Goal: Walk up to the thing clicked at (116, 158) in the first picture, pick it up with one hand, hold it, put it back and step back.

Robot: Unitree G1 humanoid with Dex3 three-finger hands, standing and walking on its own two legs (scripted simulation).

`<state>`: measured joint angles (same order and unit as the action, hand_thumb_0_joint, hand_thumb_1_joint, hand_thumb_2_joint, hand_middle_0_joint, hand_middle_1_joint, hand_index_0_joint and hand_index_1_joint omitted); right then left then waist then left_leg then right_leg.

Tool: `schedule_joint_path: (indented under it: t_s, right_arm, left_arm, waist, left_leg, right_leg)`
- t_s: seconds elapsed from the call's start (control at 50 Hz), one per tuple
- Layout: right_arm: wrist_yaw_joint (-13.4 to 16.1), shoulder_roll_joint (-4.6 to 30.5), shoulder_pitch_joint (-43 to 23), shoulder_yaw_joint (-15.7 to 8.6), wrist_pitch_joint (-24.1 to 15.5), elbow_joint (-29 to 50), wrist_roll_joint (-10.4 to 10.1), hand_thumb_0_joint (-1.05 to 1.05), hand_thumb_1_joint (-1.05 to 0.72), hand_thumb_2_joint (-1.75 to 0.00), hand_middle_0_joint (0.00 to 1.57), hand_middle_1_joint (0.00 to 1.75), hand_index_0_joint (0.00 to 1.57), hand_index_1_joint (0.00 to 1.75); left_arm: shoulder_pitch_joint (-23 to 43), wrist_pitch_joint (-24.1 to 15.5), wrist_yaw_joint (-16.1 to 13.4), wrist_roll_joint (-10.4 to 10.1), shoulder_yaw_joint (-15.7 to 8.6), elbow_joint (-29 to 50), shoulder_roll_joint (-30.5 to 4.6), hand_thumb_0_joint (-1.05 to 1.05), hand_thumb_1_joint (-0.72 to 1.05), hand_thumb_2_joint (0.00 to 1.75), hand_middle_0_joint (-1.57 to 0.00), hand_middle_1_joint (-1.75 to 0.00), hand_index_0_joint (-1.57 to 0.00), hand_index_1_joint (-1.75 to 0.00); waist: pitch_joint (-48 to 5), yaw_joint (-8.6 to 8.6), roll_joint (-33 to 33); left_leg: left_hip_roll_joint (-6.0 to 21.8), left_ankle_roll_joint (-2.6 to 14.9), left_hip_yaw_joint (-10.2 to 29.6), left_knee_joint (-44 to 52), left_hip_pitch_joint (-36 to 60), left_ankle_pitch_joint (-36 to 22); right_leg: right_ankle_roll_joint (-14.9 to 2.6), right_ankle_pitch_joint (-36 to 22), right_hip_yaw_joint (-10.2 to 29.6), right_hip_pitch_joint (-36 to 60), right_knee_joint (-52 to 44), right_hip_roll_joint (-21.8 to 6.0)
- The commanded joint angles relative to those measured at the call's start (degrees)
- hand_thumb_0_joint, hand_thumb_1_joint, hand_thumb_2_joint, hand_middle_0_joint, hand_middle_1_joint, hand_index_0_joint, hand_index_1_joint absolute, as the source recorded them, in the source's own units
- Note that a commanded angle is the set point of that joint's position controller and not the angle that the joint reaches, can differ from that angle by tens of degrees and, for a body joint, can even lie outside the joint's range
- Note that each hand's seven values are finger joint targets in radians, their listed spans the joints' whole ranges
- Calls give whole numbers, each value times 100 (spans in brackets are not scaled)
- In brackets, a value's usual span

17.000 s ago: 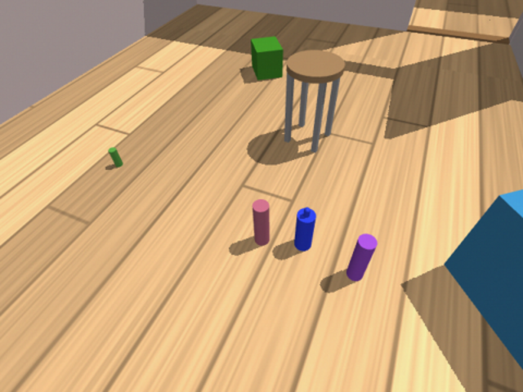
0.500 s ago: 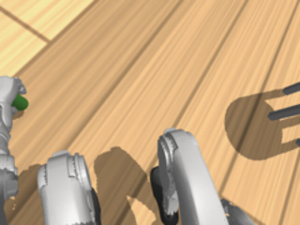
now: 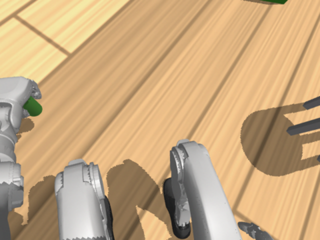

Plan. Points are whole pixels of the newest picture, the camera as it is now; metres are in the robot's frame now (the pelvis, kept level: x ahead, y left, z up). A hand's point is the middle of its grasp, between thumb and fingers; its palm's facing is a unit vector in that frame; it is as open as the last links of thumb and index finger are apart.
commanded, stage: lift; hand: left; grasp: from above
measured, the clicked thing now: (26, 103) +0.50 +0.30 -0.16
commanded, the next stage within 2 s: hold in 1.64 s
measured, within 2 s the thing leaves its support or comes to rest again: neither
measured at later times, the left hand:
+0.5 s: hand out of the picture +0.43 +0.30 -0.02, palm faces -0.44 -0.07 -0.89, open 6.8 cm
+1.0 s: hand out of the picture +0.37 +0.29 +0.18, palm faces -0.42 -0.11 -0.90, open 6.8 cm
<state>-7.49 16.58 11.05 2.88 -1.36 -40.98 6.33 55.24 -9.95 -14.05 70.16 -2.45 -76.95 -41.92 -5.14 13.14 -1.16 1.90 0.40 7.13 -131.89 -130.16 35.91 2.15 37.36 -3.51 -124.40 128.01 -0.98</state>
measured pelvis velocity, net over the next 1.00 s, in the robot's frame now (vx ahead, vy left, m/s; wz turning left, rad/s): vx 0.02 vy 0.01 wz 0.09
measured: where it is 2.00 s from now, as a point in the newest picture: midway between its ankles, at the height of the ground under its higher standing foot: (143, 227)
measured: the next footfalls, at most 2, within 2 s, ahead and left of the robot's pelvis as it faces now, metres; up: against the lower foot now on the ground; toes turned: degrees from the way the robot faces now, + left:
none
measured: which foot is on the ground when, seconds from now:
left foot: down 0.00-1.00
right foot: down 0.00-1.00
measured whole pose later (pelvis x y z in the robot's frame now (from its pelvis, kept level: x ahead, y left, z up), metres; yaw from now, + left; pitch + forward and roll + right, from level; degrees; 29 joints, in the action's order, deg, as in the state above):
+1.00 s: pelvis +0.02 +0.01 +0.25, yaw +5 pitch +22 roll -4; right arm 2.2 13.2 9.7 -0.6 1.8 -40.8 -1.6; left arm 24.2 -0.6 -4.8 56.8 7.1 -43.7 -28.3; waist -9.5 4.3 -2.8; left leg 2.9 0.7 1.5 -84.2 -75.5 30.7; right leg 2.2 30.6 -1.6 -72.3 81.2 -1.4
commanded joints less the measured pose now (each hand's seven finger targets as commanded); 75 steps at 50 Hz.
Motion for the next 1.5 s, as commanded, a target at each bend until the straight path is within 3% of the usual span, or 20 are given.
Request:
schedule_joint_path:
  t_s: [0.0,0.06,0.22,0.28,0.36,0.42,0.54,0.62,0.64,0.7,0.74,0.78,0.86,0.92,0.96,1.04,1.2,1.24,1.28,1.48]
  right_arm:
    - [115,1276,1063,-486,-28,116,-99,0,-91,-91,20,30,20,30]
    - [132,1304,1135,-557,5,178,-160,0,-91,-91,20,30,20,30]
    - [228,1194,1064,-676,142,337,-345,0,-91,-91,20,30,20,30]
    - [274,1181,1067,-723,180,391,-409,0,-91,-91,20,30,20,30]
    - [334,1130,969,-764,221,468,-476,0,-91,-91,20,30,20,30]
    - [385,1112,877,-817,250,514,-517,0,-91,-91,20,30,20,30]
    - [518,966,709,-837,293,607,-576,0,-91,-91,20,30,20,30]
    - [635,912,486,-831,297,627,-640,0,-91,-90,20,30,20,30]
    - [663,899,476,-826,292,621,-659,0,-91,-90,20,30,20,30]
    - [742,856,389,-804,294,652,-705,0,-91,-90,20,30,20,30]
    - [801,812,292,-780,284,633,-731,0,-91,-90,20,30,20,30]
    - [879,766,240,-753,265,584,-757,0,-91,-90,20,30,20,30]
    - [983,722,153,-718,197,519,-799,0,-91,-90,20,30,20,30]
    - [1054,655,160,-710,141,466,-826,0,-91,-90,20,30,20,30]
    - [1088,606,202,-696,99,448,-843,0,-91,-91,20,30,20,30]
    - [1127,578,233,-693,29,429,-839,0,-91,-91,20,30,20,30]
    - [1149,549,337,-697,-39,388,-821,0,-91,-91,20,30,20,30]
    - [1133,549,346,-698,-35,406,-831,0,-91,-91,20,30,20,30]
    - [1130,534,377,-709,-35,420,-825,0,-91,-91,20,30,20,30]
    - [1090,586,524,-804,16,356,-845,0,-91,-90,20,30,20,30]
  left_arm:
    - [2009,100,-152,-221,-136,1099,-1364,0,78,34,-112,-45,-117,-39]
    - [1843,192,12,-387,-250,1298,-1532,0,77,37,-110,-48,-116,-42]
    - [1259,241,423,-612,-117,2151,-1189,0,76,35,-108,-48,-115,-41]
    - [1194,266,496,-700,-200,2705,-1276,0,75,38,-108,-50,-115,-44]
    - [837,333,627,-845,-97,2957,-1018,0,75,37,-108,-48,-114,-42]
    - [526,389,688,-860,-106,3207,-954,0,75,35,-106,-48,-113,-41]
    - [117,492,788,-1077,-37,3888,-774,0,78,38,-110,-47,-116,-42]
    - [-383,617,796,-1188,80,4028,-532,0,81,35,-111,-45,-118,-39]
    - [-285,640,811,-1217,177,4215,-415,0,80,37,-111,-45,-117,-39]
    - [-712,733,785,-1223,89,4414,-531,0,80,37,-111,-46,-117,-40]
    - [-845,788,796,-1306,231,4551,-273,0,82,41,-113,-48,-118,-42]
    - [-834,821,756,-1327,173,4623,-383,0,81,42,-113,-49,-118,-44]
    - [-1132,888,694,-1366,295,4524,-140,0,82,43,-115,-45,-119,-41]
    - [-1465,918,655,-1350,478,4258,151,0,80,43,-113,-48,-117,-43]
    - [-1464,944,631,-1363,653,4181,367,0,78,42,-111,-49,-116,-44]
    - [-1376,974,547,-1371,743,3978,468,0,79,40,-112,-48,-117,-43]
    - [-1239,1002,343,-1333,820,3639,625,0,77,41,-113,-43,-116,-40]
    - [-1579,1040,313,-1304,854,3353,711,0,77,42,-115,-41,-117,-39]
    - [-1386,1026,260,-1324,782,3574,597,0,76,44,-115,-40,-117,-39]
    - [-1505,1126,253,-1374,848,3590,768,0,76,39,-114,-38,-116,-36]
  waist:
    - [-3917,-48,-1542]
    - [-4047,-145,-1527]
    - [-4097,-277,-1327]
    - [-4317,-398,-1453]
    - [-3998,-400,-1360]
    - [-4174,-522,-1397]
    - [-4213,-578,-1093]
    - [-3805,-657,-989]
    - [-3721,-582,-1085]
    - [-3882,-752,-1007]
    - [-3700,-719,-927]
    - [-3417,-703,-832]
    - [-3019,-773,-813]
    - [-2759,-776,-518]
    - [-2541,-737,-512]
    - [-2270,-782,-422]
    - [-1915,-863,-414]
    - [-1765,-889,-211]
    - [-1891,-928,-276]
    - [-1857,-988,-174]
  left_leg:
    - [-177,106,-510,1589,3151,-384]
    - [-173,117,-476,1733,3313,-428]
    - [-162,122,-385,2227,3669,-303]
    - [-152,110,-355,2441,4032,-484]
    - [-131,103,-238,2846,4216,-319]
    - [-108,70,-119,3186,4685,-391]
    - [-134,101,-332,3561,5167,-690]
    - [-86,75,-225,4220,5639,-377]
    - [-71,65,-179,4420,5792,-299]
    - [-72,51,-249,4769,6303,-522]
    - [-47,43,-221,5086,6590,-527]
    - [-57,50,-287,5323,6708,-417]
    - [-20,10,-179,6034,7313,-296]
    - [-33,2,-227,6363,7611,-551]
    - [-53,0,-329,6579,7790,-707]
    - [-54,-5,-341,7097,8189,-804]
    - [-81,-37,-480,7991,9103,-1206]
    - [-110,-34,-531,8163,9281,-1389]
    - [-149,-31,-587,8271,9464,-1637]
    - [-151,-47,-681,8889,10432,-2608]
  right_leg:
    - [-454,-741,-361,1773,-1561,247]
    - [-447,-766,-337,1953,-1663,227]
    - [-434,-676,-282,2281,-2023,230]
    - [-428,-846,-254,2493,-2169,207]
    - [-412,-732,-241,2571,-2442,192]
    - [-411,-833,-250,2840,-2563,188]
    - [-377,-976,-74,3690,-3353,182]
    - [-358,-780,-53,4072,-3807,186]
    - [-350,-765,-67,4143,-3923,189]
    - [-353,-902,-27,4718,-4311,205]
    - [-340,-937,-18,4941,-4569,208]
    - [-327,-820,50,5232,-4951,212]
    - [-316,-788,72,5722,-5422,233]
    - [-334,-913,122,6193,-5887,247]
    - [-344,-1006,175,6478,-6220,248]
    - [-329,-1099,221,6991,-6742,255]
    - [-304,-1453,253,7889,-7642,272]
    - [-307,-1561,248,8133,-7843,267]
    - [-301,-1746,292,8448,-8024,263]
    - [-276,-2654,307,9323,-8666,255]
